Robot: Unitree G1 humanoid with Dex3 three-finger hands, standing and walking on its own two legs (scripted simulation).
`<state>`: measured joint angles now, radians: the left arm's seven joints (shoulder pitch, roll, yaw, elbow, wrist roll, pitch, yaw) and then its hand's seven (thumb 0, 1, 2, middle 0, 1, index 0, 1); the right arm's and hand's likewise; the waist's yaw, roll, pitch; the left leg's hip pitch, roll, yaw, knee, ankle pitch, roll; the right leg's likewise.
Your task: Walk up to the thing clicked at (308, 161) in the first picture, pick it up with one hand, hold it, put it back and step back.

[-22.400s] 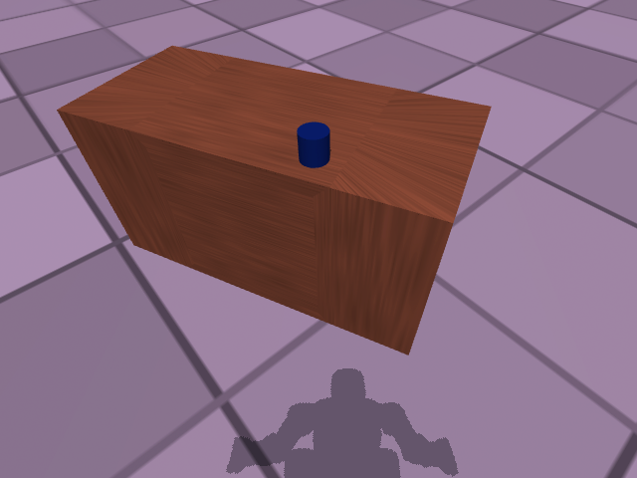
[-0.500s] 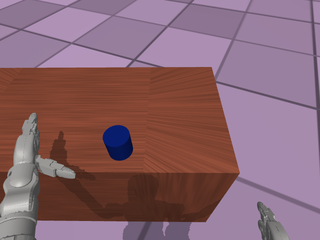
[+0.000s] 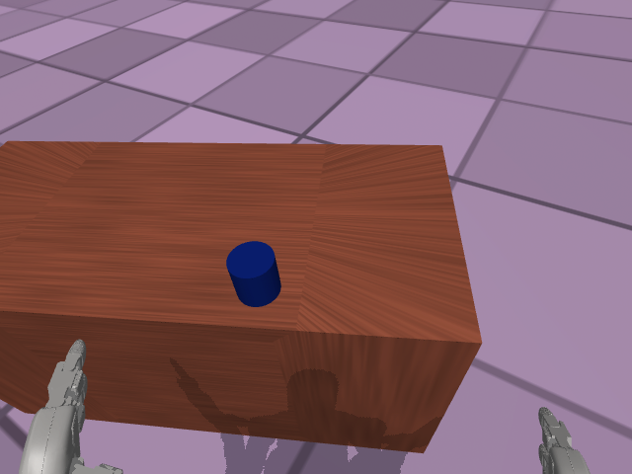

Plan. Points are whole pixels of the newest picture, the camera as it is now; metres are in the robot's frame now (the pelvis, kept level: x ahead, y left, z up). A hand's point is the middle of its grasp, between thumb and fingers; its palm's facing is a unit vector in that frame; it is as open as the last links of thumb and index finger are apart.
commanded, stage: sink last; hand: left
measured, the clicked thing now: (255, 274) +0.46 +0.17 -0.05
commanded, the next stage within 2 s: home in 0.24 s
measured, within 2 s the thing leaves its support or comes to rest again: neither
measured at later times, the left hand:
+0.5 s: hand (120, 440) +0.17 +0.26 +0.02, palm faces +0.30 -0.88 -0.36, open 17.5 cm
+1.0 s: hand (206, 452) +0.18 +0.19 -0.07, palm faces +0.08 -0.97 -0.22, open 17.7 cm
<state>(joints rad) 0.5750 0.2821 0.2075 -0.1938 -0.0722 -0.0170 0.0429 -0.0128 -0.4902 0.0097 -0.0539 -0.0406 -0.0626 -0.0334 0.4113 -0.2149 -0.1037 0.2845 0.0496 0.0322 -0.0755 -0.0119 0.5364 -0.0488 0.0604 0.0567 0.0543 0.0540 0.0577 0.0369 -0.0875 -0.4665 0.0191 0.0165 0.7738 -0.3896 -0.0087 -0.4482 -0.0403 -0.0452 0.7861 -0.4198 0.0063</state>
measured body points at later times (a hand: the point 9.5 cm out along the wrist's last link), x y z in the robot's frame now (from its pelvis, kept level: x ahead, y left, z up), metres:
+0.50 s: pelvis -0.01 +0.00 +0.00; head +0.00 -0.01 +0.45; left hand +0.15 +0.30 +0.04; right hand +0.14 -0.25 -0.06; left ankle +0.00 +0.13 -0.71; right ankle -0.01 -0.12 -0.71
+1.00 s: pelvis +0.00 +0.01 -0.01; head +0.02 +0.02 +0.44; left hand +0.17 +0.24 -0.05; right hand +0.15 -0.22 -0.07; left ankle +0.00 +0.13 -0.71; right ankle -0.01 -0.12 -0.71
